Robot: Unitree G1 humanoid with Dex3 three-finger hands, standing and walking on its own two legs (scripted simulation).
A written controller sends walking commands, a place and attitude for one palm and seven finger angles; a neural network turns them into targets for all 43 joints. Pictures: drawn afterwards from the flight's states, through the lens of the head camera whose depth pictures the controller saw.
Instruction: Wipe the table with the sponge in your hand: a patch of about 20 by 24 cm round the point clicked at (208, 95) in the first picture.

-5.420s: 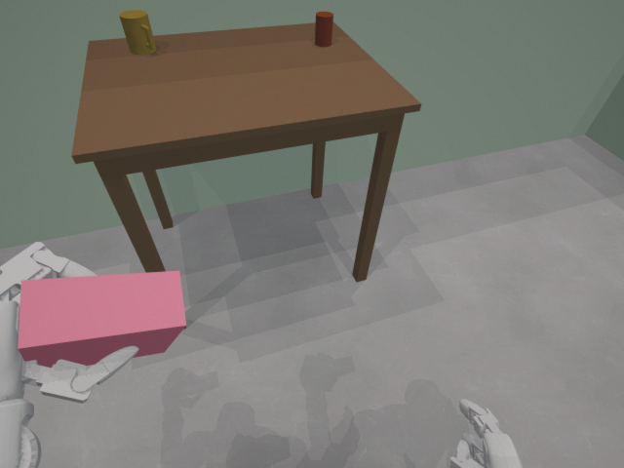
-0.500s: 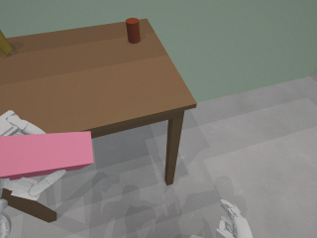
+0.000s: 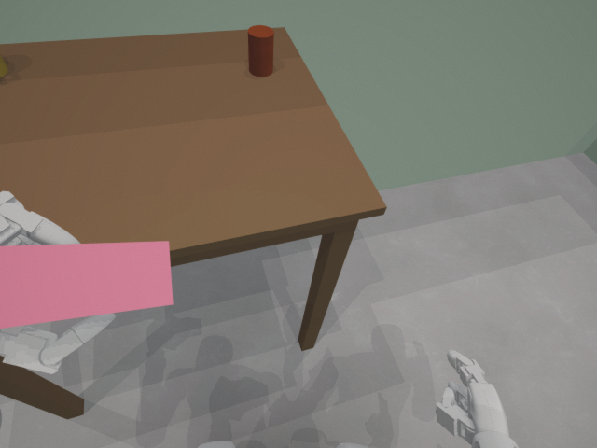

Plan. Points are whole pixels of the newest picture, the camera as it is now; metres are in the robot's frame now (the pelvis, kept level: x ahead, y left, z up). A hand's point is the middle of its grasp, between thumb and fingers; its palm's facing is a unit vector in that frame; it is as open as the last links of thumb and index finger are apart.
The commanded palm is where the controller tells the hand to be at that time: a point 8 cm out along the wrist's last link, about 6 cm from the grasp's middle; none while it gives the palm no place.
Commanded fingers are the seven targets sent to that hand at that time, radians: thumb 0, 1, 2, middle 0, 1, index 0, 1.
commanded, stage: come to a stop and stand still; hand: left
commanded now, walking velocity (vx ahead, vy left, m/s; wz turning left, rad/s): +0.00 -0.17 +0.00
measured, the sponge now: (105, 282) +0.23 +0.20 +0.16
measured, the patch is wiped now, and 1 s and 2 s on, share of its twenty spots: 0.00 0.00 0.00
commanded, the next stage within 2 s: look again from close up in 1.38 s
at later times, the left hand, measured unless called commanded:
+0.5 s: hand (72, 393) +0.14 +0.18 +0.18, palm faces +0.39 -0.81 -0.44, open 9.6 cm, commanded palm +0.09 +0.23 +0.19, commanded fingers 0.00 0.10 1.30 -1.20 -1.60 -1.20 -1.60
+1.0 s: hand out of the picture +0.08 +0.17 +0.17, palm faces +0.41 -0.82 -0.40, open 9.6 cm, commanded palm +0.02 +0.21 +0.19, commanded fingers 0.00 0.10 1.30 -1.20 -1.60 -1.20 -1.60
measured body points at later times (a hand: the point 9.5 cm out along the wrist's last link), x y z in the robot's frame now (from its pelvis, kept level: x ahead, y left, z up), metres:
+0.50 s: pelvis -0.07 -0.05 +0.01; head -0.06 -0.07 +0.46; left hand +0.11 +0.23 +0.20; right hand +0.07 -0.29 -0.10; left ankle -0.07 +0.08 -0.70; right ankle -0.05 -0.11 -0.73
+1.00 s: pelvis -0.14 -0.07 +0.01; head -0.13 -0.08 +0.46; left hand +0.05 +0.21 +0.19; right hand +0.02 -0.28 -0.09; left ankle -0.13 +0.07 -0.72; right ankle -0.05 -0.11 -0.73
